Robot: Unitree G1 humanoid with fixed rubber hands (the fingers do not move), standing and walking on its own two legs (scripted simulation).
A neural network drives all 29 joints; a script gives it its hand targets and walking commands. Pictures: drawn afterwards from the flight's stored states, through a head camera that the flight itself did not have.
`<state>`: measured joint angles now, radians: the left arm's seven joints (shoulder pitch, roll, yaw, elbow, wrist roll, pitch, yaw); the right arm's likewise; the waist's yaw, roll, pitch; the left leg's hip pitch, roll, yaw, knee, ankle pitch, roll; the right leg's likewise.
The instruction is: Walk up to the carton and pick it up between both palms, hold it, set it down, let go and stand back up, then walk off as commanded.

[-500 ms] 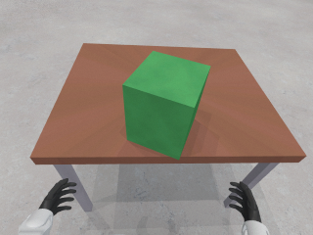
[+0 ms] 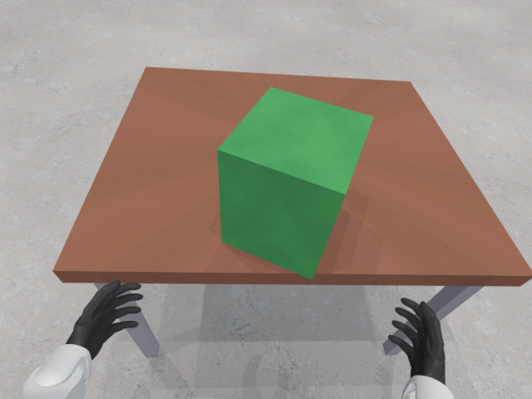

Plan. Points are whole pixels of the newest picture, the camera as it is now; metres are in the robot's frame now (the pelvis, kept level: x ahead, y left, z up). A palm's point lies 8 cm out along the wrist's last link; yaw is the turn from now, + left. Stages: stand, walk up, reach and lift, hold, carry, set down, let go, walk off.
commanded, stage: reach and lift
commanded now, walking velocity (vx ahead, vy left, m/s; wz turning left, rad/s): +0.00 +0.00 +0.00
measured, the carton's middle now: (291, 184) +0.48 -0.02 +0.03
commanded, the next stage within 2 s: none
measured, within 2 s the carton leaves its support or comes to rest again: neither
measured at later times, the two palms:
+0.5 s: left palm (83, 310) +0.20 +0.27 +0.02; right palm (400, 341) +0.19 -0.16 +0.05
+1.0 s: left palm (113, 238) +0.29 +0.25 +0.07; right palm (382, 286) +0.25 -0.14 +0.07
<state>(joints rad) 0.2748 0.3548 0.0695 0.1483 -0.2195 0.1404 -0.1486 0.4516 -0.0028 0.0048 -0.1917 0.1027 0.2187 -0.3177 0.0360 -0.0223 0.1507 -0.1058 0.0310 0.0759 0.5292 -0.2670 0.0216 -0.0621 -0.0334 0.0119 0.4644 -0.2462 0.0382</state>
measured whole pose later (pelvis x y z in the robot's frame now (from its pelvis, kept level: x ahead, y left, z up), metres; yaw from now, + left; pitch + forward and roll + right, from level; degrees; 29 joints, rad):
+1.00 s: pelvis +0.03 +0.01 +0.00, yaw +0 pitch -7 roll -2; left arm -0.01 0.38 0.07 -0.06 -0.29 0.37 -0.17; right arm 0.25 0.04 0.09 -0.30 0.16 0.34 -0.41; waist 0.05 -0.02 0.15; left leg -0.11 0.03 0.08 0.53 -0.31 0.03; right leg -0.04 -0.03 0.02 0.41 -0.25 0.06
